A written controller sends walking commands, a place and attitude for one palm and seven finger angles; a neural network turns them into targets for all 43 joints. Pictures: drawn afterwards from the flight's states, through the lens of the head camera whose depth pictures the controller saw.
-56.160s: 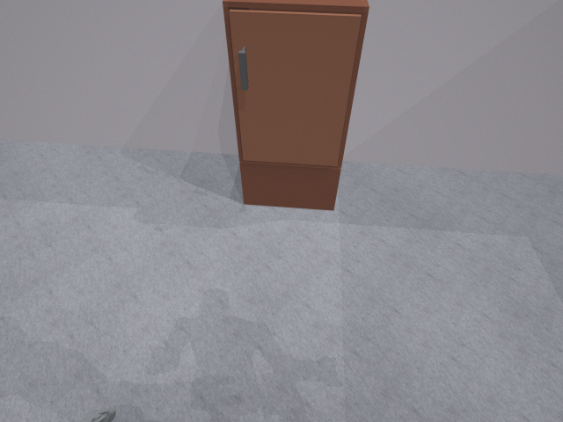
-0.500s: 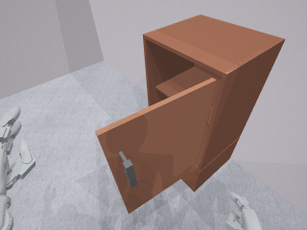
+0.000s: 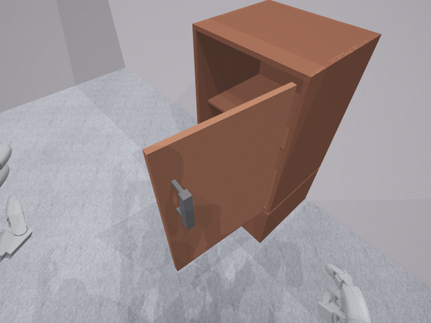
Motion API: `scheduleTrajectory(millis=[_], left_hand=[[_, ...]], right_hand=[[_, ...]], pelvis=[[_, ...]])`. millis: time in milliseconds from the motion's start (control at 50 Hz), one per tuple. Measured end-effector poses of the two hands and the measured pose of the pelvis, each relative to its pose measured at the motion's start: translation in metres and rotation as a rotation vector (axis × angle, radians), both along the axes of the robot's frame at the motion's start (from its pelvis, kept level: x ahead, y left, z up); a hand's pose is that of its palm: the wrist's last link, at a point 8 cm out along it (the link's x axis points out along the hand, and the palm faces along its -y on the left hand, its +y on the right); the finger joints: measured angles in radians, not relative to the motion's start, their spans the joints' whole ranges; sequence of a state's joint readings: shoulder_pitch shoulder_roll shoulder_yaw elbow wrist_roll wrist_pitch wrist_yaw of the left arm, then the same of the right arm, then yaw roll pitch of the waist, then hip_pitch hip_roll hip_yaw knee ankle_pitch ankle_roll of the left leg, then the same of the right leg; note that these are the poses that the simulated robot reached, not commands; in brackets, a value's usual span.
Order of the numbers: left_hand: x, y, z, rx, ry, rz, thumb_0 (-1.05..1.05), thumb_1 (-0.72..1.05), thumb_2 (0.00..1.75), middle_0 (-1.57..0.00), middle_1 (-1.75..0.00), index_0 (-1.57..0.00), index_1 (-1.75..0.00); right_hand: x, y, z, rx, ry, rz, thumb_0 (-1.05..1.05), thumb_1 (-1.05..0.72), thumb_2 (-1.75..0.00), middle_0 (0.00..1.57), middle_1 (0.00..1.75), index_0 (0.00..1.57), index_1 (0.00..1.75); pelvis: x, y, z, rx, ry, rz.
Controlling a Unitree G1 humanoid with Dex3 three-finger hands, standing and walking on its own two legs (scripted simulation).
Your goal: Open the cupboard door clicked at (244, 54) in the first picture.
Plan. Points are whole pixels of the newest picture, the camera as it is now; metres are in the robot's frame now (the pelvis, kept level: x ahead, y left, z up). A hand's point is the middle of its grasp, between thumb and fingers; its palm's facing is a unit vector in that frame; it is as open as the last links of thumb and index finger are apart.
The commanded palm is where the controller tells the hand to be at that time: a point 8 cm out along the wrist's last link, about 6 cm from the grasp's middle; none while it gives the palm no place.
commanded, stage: step back with the hand held close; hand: left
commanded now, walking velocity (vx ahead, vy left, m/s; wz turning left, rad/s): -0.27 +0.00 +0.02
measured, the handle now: (182, 204) +0.38 +0.11 -0.04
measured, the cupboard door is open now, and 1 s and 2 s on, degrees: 84 84 84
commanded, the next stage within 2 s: stop stepping back and stand still in 0.56 s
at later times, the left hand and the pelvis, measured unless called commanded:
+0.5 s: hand out of the picture +0.08 +0.28 +0.17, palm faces +0.53 -0.71 -0.47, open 7.4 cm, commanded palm -0.01 +0.31 +0.18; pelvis -0.10 +0.00 -0.02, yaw +9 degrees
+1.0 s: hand out of the picture +0.01 +0.25 +0.17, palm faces +0.39 -0.80 -0.45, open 7.4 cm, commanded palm -0.07 +0.29 +0.18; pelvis -0.21 -0.01 +0.00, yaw -1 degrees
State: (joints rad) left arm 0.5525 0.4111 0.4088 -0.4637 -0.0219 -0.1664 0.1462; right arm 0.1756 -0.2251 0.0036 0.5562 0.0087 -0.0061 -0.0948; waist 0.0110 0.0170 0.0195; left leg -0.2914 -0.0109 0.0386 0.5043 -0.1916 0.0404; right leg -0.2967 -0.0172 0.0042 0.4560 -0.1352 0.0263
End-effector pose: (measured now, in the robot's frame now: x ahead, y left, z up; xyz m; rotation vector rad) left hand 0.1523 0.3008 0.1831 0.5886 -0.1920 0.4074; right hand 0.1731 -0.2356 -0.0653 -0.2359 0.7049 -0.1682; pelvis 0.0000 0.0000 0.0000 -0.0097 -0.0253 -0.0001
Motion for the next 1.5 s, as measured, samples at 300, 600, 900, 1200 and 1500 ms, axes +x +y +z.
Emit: scheduleTrajectory(millis=[300,600,900,1200,1500], left_hand=[[-0.083,0.000,0.007,0.082,-0.117,0.045,0.01,0.89,0.90,-0.21,-0.30,-0.21,-0.31],[-0.157,0.009,0.012,0.087,-0.188,0.073,0.01,0.89,0.90,-0.21,-0.30,-0.21,-0.31],[-0.171,0.001,0.010,-0.013,-0.192,-0.037,0.01,0.89,0.90,-0.21,-0.30,-0.21,-0.31],[-0.242,-0.042,0.013,0.074,-0.014,-0.057,0.01,0.89,0.90,-0.22,-0.30,-0.21,-0.31],[-0.226,-0.047,-0.004,-0.041,-0.042,-0.023,0.01,0.89,0.90,-0.21,-0.30,-0.21,-0.31]], right_hand=[[-0.055,0.003,-0.018,-0.034,0.035,0.100,0.02,-0.90,-0.90,0.21,0.30,0.21,0.30],[-0.106,0.024,-0.024,0.016,0.011,0.151,0.02,-0.90,-0.90,0.21,0.30,0.21,0.30],[-0.174,0.013,0.009,-0.013,-0.083,0.079,0.02,-0.90,-0.90,0.21,0.30,0.21,0.30],[-0.299,-0.044,-0.018,-0.022,0.105,-0.017,0.02,-0.90,-0.90,0.21,0.30,0.21,0.30],[-0.287,-0.055,-0.021,-0.007,0.058,-0.053,0.02,-0.91,-0.90,0.21,0.30,0.20,0.30]], pelvis=[[-0.056,-0.007,-0.014,-0.012,-0.012,0.091],[-0.123,-0.015,-0.022,-0.062,0.042,0.147],[-0.186,-0.007,-0.006,0.006,0.024,0.023],[-0.243,-0.036,0.000,0.037,0.032,-0.015],[-0.232,-0.035,0.001,0.034,0.022,-0.014]])
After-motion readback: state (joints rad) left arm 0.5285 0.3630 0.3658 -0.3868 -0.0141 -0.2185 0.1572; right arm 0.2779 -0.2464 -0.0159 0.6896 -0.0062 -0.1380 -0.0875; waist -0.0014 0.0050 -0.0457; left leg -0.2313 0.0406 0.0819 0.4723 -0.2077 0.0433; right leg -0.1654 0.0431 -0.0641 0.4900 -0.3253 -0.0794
